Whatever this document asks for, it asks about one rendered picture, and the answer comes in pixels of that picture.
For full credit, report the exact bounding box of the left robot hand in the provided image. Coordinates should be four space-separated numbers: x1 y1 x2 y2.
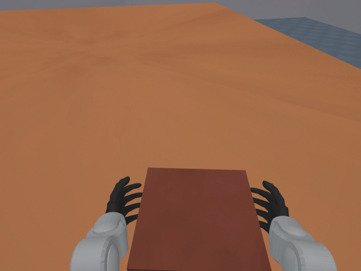
105 176 143 225

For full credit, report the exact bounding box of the right robot hand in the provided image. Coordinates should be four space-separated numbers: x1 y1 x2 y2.
250 181 289 234

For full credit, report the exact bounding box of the robot left forearm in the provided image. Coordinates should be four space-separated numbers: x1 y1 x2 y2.
69 212 129 271

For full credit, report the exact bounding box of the robot right forearm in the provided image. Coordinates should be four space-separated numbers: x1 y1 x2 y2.
268 216 337 271

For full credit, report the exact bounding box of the carton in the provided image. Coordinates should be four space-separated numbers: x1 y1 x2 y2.
127 168 272 271

